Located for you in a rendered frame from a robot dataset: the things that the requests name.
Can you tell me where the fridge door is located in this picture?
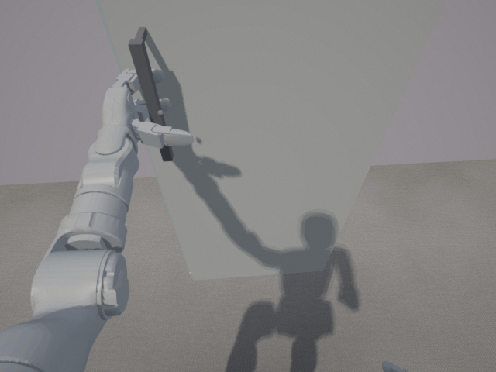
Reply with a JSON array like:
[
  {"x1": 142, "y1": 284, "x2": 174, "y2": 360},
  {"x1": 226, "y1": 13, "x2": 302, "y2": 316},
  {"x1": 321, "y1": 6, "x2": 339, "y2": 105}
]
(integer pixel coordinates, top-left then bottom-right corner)
[{"x1": 99, "y1": 0, "x2": 446, "y2": 281}]

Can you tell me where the left robot hand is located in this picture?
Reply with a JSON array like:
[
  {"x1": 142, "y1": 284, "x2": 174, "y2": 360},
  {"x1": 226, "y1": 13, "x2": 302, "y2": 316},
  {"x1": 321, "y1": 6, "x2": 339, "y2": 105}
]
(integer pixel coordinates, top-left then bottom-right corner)
[{"x1": 102, "y1": 69, "x2": 194, "y2": 149}]

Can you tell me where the handle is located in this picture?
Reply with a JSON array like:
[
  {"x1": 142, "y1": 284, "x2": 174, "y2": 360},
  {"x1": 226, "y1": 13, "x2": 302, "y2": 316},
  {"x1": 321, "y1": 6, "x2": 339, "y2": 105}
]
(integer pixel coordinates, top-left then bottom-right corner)
[{"x1": 128, "y1": 27, "x2": 174, "y2": 161}]

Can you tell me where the robot left upper arm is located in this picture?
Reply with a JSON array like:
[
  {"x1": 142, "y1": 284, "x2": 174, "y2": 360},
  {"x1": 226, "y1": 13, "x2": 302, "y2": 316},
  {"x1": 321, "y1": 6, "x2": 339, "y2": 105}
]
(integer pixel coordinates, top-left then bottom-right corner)
[{"x1": 0, "y1": 249, "x2": 129, "y2": 372}]

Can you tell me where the robot left forearm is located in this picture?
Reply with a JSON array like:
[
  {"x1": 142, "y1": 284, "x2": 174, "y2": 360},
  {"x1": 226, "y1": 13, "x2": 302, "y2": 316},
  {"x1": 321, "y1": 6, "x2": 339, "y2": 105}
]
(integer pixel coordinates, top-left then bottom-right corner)
[{"x1": 30, "y1": 124, "x2": 140, "y2": 313}]

